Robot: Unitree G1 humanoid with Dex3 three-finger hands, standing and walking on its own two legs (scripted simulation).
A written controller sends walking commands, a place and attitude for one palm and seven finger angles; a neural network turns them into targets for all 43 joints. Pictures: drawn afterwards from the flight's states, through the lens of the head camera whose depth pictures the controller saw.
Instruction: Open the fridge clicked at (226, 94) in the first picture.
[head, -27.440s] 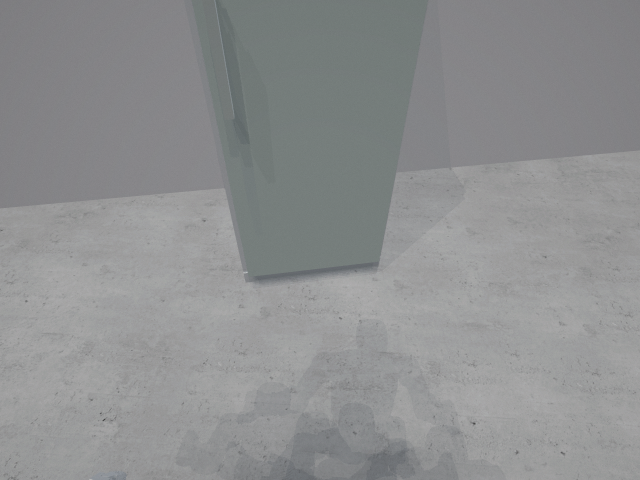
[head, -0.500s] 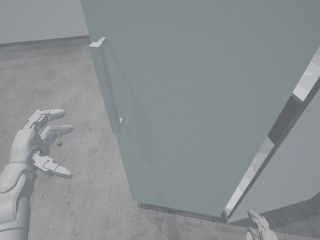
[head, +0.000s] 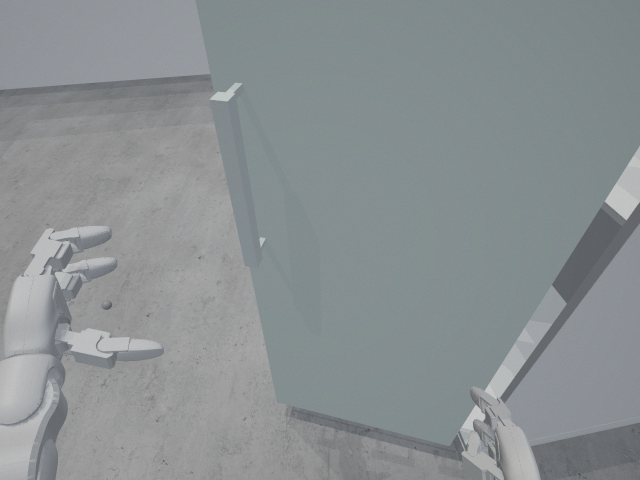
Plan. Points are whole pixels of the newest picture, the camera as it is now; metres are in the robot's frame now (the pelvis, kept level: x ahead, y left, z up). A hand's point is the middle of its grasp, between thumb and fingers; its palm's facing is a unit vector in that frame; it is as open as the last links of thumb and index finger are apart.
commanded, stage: draw the hand back to the body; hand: left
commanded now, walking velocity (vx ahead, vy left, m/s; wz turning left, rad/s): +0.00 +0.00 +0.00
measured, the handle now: (246, 186) +0.46 +0.18 +0.14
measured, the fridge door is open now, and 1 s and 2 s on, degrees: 65 65 65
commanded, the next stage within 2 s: step back with the hand held close in 0.92 s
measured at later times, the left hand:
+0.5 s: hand (85, 315) +0.21 +0.27 +0.16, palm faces +0.45 -0.81 -0.37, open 9.2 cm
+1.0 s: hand (72, 318) +0.20 +0.28 +0.16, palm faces +0.47 -0.80 -0.36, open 7.4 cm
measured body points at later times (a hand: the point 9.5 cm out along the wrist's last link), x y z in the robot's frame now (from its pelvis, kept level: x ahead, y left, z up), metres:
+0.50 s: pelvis +0.02 +0.00 +0.01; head -0.01 -0.01 +0.45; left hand +0.18 +0.31 +0.18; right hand +0.20 -0.22 -0.07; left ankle +0.02 +0.12 -0.74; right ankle +0.00 -0.12 -0.74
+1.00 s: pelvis +0.01 +0.01 +0.01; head -0.02 -0.01 +0.46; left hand +0.17 +0.32 +0.18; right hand +0.20 -0.21 -0.07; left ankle +0.02 +0.12 -0.74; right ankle +0.00 -0.12 -0.74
